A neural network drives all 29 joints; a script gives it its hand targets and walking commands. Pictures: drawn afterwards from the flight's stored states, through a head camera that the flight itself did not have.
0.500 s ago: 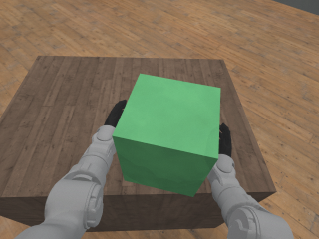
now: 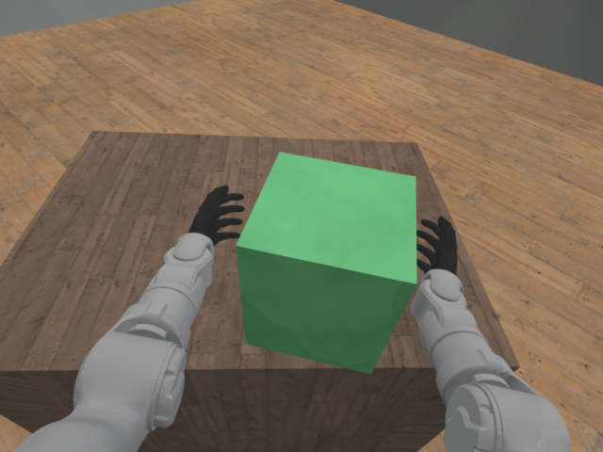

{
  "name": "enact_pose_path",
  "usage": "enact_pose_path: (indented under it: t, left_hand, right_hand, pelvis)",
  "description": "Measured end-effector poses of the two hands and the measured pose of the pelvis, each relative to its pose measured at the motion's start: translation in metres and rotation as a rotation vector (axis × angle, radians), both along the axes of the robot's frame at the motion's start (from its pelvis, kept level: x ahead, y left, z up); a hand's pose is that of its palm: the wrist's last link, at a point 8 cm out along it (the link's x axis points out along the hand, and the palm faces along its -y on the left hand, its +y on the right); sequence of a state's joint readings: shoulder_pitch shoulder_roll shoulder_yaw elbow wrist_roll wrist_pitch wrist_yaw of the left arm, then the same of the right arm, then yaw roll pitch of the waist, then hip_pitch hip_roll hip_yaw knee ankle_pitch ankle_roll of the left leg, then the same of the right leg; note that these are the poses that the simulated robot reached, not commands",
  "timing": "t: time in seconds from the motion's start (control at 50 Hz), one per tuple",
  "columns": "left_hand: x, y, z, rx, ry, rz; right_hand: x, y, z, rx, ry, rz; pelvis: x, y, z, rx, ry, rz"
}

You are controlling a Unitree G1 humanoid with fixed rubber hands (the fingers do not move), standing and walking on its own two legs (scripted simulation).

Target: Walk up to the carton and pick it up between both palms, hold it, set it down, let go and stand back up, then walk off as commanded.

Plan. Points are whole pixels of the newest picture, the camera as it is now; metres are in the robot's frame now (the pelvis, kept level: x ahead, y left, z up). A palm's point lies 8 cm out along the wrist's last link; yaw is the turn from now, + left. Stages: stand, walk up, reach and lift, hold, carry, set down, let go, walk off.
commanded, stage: set down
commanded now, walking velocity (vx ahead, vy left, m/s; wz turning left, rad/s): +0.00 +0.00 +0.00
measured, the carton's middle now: (326, 265) +0.41 -0.03 +0.02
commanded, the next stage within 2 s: none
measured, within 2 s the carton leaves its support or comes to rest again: neither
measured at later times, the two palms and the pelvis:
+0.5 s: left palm (178, 197) +0.44 +0.18 +0.14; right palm (460, 235) +0.38 -0.20 +0.13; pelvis -0.01 +0.00 +0.00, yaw +0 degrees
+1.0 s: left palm (195, 211) +0.41 +0.15 +0.14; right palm (479, 260) +0.34 -0.21 +0.12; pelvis -0.04 -0.01 +0.00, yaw +0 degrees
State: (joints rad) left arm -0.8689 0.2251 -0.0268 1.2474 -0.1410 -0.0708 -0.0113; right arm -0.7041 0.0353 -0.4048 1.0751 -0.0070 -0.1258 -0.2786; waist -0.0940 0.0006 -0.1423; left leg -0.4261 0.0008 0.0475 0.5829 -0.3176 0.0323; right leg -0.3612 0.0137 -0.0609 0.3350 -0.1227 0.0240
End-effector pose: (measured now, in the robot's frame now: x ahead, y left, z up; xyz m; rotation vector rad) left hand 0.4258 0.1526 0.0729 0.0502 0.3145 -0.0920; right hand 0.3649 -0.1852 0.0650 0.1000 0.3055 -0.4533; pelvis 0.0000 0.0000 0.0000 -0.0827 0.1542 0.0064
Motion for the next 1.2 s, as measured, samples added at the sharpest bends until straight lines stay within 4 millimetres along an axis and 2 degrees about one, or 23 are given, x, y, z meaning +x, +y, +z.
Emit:
enact_pose_path:
  t: [0.14, 0.28, 0.38, 0.48, 0.74, 0.84, 0.98, 1.2]
  left_hand:
    - [-0.003, 0.015, 0.019, -0.001, -0.014, 0.035]
    - [0.005, 0.030, 0.046, 0.008, -0.050, 0.055]
    - [0.011, 0.032, 0.059, 0.015, -0.060, 0.045]
    - [0.013, 0.028, 0.064, 0.008, -0.046, 0.020]
    - [0.007, 0.013, 0.063, 0.008, -0.048, -0.026]
    - [0.000, 0.008, 0.066, 0.007, -0.050, -0.041]
    - [-0.013, 0.002, 0.065, 0.009, -0.034, -0.047]
    - [-0.029, 0.007, 0.043, 0.026, 0.022, -0.034]
  right_hand:
    - [0.005, -0.009, 0.028, -0.001, -0.013, 0.003]
    - [0.009, -0.012, 0.046, 0.008, 0.006, 0.005]
    - [0.013, -0.012, 0.055, 0.027, -0.016, 0.005]
    - [0.015, -0.012, 0.062, 0.029, -0.038, 0.006]
    - [0.007, -0.015, 0.058, 0.018, -0.047, 0.024]
    - [-0.002, -0.020, 0.063, 0.001, -0.068, 0.019]
    - [-0.020, -0.027, 0.054, -0.007, -0.025, 0.022]
    - [-0.042, -0.040, 0.041, -0.034, -0.018, 0.000]
  pelvis:
    - [-0.007, -0.001, -0.001, 0.001, -0.013, 0.001]
    - [-0.010, -0.002, -0.001, 0.002, -0.018, 0.001]
    - [-0.008, -0.001, -0.001, 0.002, -0.016, 0.001]
    - [-0.008, -0.001, -0.001, 0.001, -0.016, 0.001]
    - [-0.021, -0.004, -0.001, 0.005, -0.035, 0.002]
    - [-0.027, -0.007, 0.000, 0.009, -0.055, 0.003]
    - [-0.036, -0.013, 0.000, 0.018, -0.090, 0.005]
    - [-0.043, -0.020, 0.001, 0.026, -0.100, 0.006]
